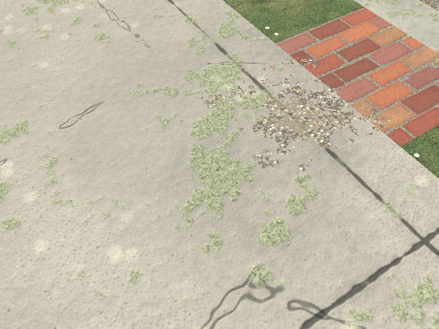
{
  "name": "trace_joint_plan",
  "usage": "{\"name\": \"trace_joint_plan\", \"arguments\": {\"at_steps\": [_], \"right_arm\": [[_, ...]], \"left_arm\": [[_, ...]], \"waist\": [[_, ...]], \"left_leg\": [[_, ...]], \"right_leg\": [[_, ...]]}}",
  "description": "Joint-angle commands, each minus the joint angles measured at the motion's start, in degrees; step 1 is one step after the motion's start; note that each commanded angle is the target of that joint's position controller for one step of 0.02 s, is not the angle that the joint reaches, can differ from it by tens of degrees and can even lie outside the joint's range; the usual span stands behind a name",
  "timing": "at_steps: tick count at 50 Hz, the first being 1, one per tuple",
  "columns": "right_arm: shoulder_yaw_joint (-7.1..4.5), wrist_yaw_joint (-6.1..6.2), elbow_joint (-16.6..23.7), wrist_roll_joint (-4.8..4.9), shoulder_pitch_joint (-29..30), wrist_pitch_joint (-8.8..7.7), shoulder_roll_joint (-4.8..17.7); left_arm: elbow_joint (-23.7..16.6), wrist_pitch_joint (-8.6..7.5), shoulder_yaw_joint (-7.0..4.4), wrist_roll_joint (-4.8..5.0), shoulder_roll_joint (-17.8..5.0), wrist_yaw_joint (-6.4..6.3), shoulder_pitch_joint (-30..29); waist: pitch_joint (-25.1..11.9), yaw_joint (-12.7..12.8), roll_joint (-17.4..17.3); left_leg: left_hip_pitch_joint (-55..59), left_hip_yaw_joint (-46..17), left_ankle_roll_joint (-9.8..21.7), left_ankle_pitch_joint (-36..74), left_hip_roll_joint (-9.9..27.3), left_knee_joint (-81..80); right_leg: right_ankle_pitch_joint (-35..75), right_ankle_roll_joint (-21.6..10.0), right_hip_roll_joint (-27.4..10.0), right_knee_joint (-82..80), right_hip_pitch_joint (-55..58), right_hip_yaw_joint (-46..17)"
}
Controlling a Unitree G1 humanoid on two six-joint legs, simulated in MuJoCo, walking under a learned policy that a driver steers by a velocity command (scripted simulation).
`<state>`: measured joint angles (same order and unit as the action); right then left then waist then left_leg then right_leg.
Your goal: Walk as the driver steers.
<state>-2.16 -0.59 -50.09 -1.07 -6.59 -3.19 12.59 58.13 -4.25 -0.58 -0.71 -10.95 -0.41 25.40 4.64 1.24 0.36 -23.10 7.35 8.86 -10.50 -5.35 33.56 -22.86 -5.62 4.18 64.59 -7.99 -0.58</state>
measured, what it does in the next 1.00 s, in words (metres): walks ahead: right foot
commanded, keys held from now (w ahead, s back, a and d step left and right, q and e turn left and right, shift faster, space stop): w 1.00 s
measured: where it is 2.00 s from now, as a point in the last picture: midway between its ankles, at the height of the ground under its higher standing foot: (229, 161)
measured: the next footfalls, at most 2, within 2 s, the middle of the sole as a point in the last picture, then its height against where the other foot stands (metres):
right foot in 0.48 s outside the picture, level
left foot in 1.04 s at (218, 242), level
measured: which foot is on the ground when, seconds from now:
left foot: down 0.00-0.48, up 0.50-1.00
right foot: up 0.00-0.46, down 0.48-1.00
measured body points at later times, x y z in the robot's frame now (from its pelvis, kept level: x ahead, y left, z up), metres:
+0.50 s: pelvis +0.28 -0.04 +0.00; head +0.32 -0.05 +0.45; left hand +0.49 +0.17 -0.10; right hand +0.17 -0.27 -0.14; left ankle +0.09 +0.04 -0.71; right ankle +0.40 -0.11 -0.72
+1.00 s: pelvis +0.54 -0.04 +0.02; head +0.57 -0.03 +0.46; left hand +0.43 +0.19 -0.13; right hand +0.75 -0.24 -0.09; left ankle +0.69 +0.06 -0.70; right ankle +0.40 -0.12 -0.72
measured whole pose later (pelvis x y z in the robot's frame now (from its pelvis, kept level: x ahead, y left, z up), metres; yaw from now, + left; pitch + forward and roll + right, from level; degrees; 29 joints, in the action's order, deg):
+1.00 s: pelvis +0.54 -0.04 +0.02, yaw +1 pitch +1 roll -1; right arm -0.9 -1.6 -50.1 -1.2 0.6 -2.8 10.5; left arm 62.2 -5.4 -1.3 -1.4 -9.8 -0.6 28.4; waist 3.2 4.2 -1.0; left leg -30.5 4.6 4.7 -5.2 2.1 33.6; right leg -19.2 -3.4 4.3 11.3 7.3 4.1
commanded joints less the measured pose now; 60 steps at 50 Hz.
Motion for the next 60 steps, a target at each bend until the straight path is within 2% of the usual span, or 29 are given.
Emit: {"name": "trace_joint_plan", "arguments": {"at_steps": [1,3,6,9,13,19,22,23,24,25,26,27,28,29,31,34,36,40,47,50,51,52,53,54,55,56,57,59,60], "right_arm": [[-1.47,-0.27,-1.4,0.54,-8.0,-0.65,4.3],[-0.52,0.13,-3.4,0.27,-9.5,-1.93,2.3],[-0.7,0.11,-5.8,0.58,-13.5,-3.24,4.1],[-0.55,0.0,-7.0,0.78,-16.8,-3.16,4.9],[-0.06,0.24,-8.5,0.88,-21.7,-3.01,4.6],[0.21,1.33,-10.7,-0.3,-26.6,-2.49,5.3],[-0.06,1.83,-10.8,-0.5,-23.8,-2.38,6.5],[-0.17,1.79,-10.9,-0.4,-23.0,-2.28,7.0],[-0.07,1.66,-10.6,0.05,-21.8,-2.24,7.0],[0.57,1.51,-8.4,0.62,-21.2,-2.5,5.1],[1.25,0.94,-8.5,2.56,-28.7,-2.32,-0.1],[-0.38,1.23,-8.6,0.88,-23.8,-2.12,6.1],[-0.56,0.94,-6.6,0.73,-18.6,-2.45,5.7],[-0.46,0.77,-6.1,0.6,-16.2,-2.55,4.6],[-0.34,0.07,-6.3,-0.77,-16.8,-1.08,2.5],[-0.42,-0.87,-5.6,-1.13,-15.3,0.33,1.2],[-0.45,-1.1,-3.8,-1.15,-10.0,0.77,1.6],[0.02,-1.22,-0.2,-0.42,0.6,0.72,1.6],[0.35,-0.97,3.4,-0.1,10.7,0.1,2.3],[-0.37,-0.49,2.4,-0.13,5.8,-0.76,3.3],[-0.99,-0.07,0.0,-0.22,-1.1,-1.18,4.0],[-1.96,0.51,-3.4,-0.87,-11.2,-1.78,5.8],[-3.43,1.19,-5.0,-2.41,-20.9,-2.17,11.1],[-4.25,0.64,-5.3,-2.01,-22.0,-1.58,14.1],[-3.75,0.23,-4.8,0.14,-16.8,-1.01,11.2],[-2.81,0.05,-3.8,0.59,-11.0,-1.13,7.8],[-2.09,-0.14,-3.6,0.37,-8.2,-1.55,5.1],[-1.03,0.25,-5.1,0.46,-8.4,-2.23,1.8],[-0.94,0.39,-5.9,0.45,-10.2,-2.68,1.9]], "left_arm": [[-5.6,-0.92,-1.86,-0.7,-7.5,0.66,-2.8],[-5.1,0.57,-1.39,-1.49,-4.5,1.27,-1.4],[-6.1,1.66,-1.28,-1.46,-3.4,1.82,-4.3],[-9.0,1.96,-1.41,-1.23,-4.4,2.02,-13.3],[-11.4,1.83,-0.92,-0.55,-3.5,2.25,-22.1],[-14.2,1.31,-0.76,-0.47,-3.9,2.13,-30.8],[-13.1,0.5,-1.43,-0.52,-5.1,1.61,-25.6],[-10.8,0.1,-2.08,-0.58,-6.1,1.15,-18.6],[-7.3,-0.5,-3.02,-1.2,-7.9,0.54,-8.3],[-5.3,-0.89,-4.46,-2.73,-12.9,-0.19,2.3],[-4.8,-0.39,-5.47,-2.76,-16.5,0.21,3.4],[-5.0,0.18,-4.94,-0.5,-12.6,0.84,-0.6],[-5.7,-0.02,-4.08,0.02,-9.8,1.07,-6.7],[-5.7,-0.49,-3.47,-0.22,-7.1,1.32,-9.5],[-4.1,-1.16,-2.39,-0.13,-3.8,0.96,-9.5],[-1.6,-2.23,-2.45,0.26,-5.1,0.7,-5.0],[-0.7,-2.29,-2.53,0.21,-6.1,0.64,-2.9],[0.3,-2.09,-1.97,0.17,-5.6,0.64,0.8],[2.9,-1.61,-1.98,-0.67,-6.7,-0.35,6.7],[3.1,-1.36,-2.34,-0.97,-7.8,-0.82,4.5],[3.1,-1.19,-2.45,-0.86,-8.2,-0.76,3.7],[2.8,-1.1,-2.27,-0.55,-7.8,-0.62,2.9],[0.6,-1.26,-1.41,0.71,-5.0,-0.24,3.6],[0.7,-1.1,-1.28,1.78,-2.2,0.11,9.2],[0.4,-0.76,-2.61,0.25,-6.7,-0.05,3.8],[-1.2,-1.05,-2.65,-0.01,-6.2,0.27,-0.9],[-1.5,-1.12,-2.6,-0.15,-5.2,0.45,-3.1],[-1.0,0.27,-2.49,-1.39,-3.3,1.05,-1.9],[-1.0,0.86,-2.51,-1.52,-2.6,1.37,-1.7]], "waist": [[-0.7,-2.3,1.4],[-0.1,0.8,0.7],[0.6,1.3,-1.2],[2.1,-0.6,-1.7],[1.6,-3.5,-3.0],[2.0,-5.9,-4.3],[-0.3,-2.1,-5.2],[-3.7,0.8,-5.2],[-8.9,5.2,-3.9],[-16.6,8.6,1.3],[-22.9,4.9,13.7],[-17.2,4.4,3.4],[-9.1,2.1,2.8],[-5.5,0.6,0.7],[-3.4,-2.5,2.0],[-2.6,-3.7,2.5],[-0.8,-3.2,2.6],[1.1,-0.9,2.9],[2.4,1.7,3.5],[0.0,-1.4,3.8],[-3.4,-4.2,3.5],[-8.8,-8.1,1.7],[-16.4,-10.3,-4.9],[-21.6,-7.7,-13.9],[-15.1,-6.2,-5.2],[-7.5,-4.3,-3.6],[-4.4,-2.7,-1.8],[-2.9,0.2,-3.2],[-3.1,0.6,-3.5]], "left_leg": [[16.9,-33.1,9.8,-11.8,22.3,-24.5],[9.7,-24.6,6.8,-2.2,18.4,-26.0],[8.7,-18.1,6.1,5.4,16.2,-27.8],[11.9,-14.6,4.4,10.1,14.4,-29.0],[17.3,-11.5,1.3,18.3,13.0,-27.4],[30.0,-11.7,2.4,28.4,16.3,-22.6],[31.2,-10.3,1.4,44.9,17.3,-14.9],[30.4,-9.5,0.7,50.3,16.6,-7.5],[24.6,-7.7,-0.4,45.9,14.7,3.5],[11.9,-5.6,-1.4,25.1,11.7,20.6],[-8.1,-4.1,-3.7,-19.3,0.8,40.8],[-13.3,-10.9,-2.7,-16.6,3.9,43.7],[-14.2,-10.8,-2.6,-10.6,6.2,41.3],[-12.2,-10.4,-2.9,-7.3,7.9,38.4],[-7.3,-9.9,-4.1,-5.6,9.7,33.9],[-7.9,-8.0,-5.4,-3.5,10.1,30.6],[-11.7,-6.9,-6.2,0.6,11.0,27.0],[-13.9,-4.8,-7.3,8.2,10.9,14.6],[-13.6,-3.3,-5.0,7.6,8.5,1.7],[-4.3,-1.9,-2.3,1.1,5.4,-2.3],[4.0,-1.0,-1.1,1.0,3.4,-4.9],[17.3,-2.4,0.6,3.0,4.2,-6.9],[34.1,-19.0,4.8,-2.4,18.2,-7.9],[42.7,-44.4,12.0,-2.9,30.7,-15.4],[36.5,-41.8,9.9,-7.5,27.3,-17.7],[27.8,-33.3,8.0,-6.1,25.4,-19.6],[21.6,-27.8,6.0,-1.4,22.6,-21.8],[14.9,-20.3,3.3,5.0,18.5,-23.9],[14.1,-18.7,3.2,8.1,18.0,-24.3]], "right_leg": [[5.3,-1.0,-6.2,11.3,-25.7,-3.2],[6.2,0.3,-8.4,5.7,-19.6,-3.2],[9.9,1.9,-9.8,0.1,-21.7,-0.9],[17.4,3.3,-11.1,-8.1,-28.2,1.3],[24.8,4.1,-9.6,-19.9,-28.8,3.8],[20.7,2.6,-6.8,-29.4,-30.2,5.1],[13.6,-0.3,-3.6,-33.7,-20.3,6.1],[13.1,-1.6,-1.7,-36.0,-12.1,6.6],[15.9,-3.5,-2.5,-38.7,1.5,5.4],[11.6,-6.7,-15.7,-38.6,17.2,-8.6],[10.5,-15.7,-30.1,-44.6,30.0,-36.0],[7.0,-13.6,-26.5,-47.7,24.4,-35.2],[10.0,-11.6,-24.4,-49.6,15.7,-25.9],[16.4,-10.0,-21.9,-51.7,9.1,-20.3],[22.2,-6.9,-17.6,-53.8,1.8,-12.3],[28.1,-6.8,-15.9,-55.6,0.0,-7.9],[28.2,-6.6,-15.2,-57.1,-0.1,-6.0],[31.8,-5.4,-13.4,-58.0,1.5,-3.2],[38.0,-5.8,-16.8,-54.9,13.1,-2.7],[53.5,-4.5,-17.2,-46.8,14.8,-1.0],[58.8,-3.7,-16.1,-39.0,14.0,0.0],[54.4,-2.5,-13.7,-27.5,8.1,2.0],[34.0,-0.7,-9.6,-9.0,-7.1,4.7],[-8.4,0.7,0.5,8.9,-23.4,4.0],[-4.4,-0.3,-3.2,11.7,-28.1,-2.5],[1.4,-0.4,-5.6,9.5,-28.9,-2.2],[4.9,-0.2,-7.4,6.2,-26.7,-2.0],[6.9,1.0,-9.1,1.8,-21.5,-1.5],[7.4,1.5,-9.0,0.8,-20.5,-0.9]]}}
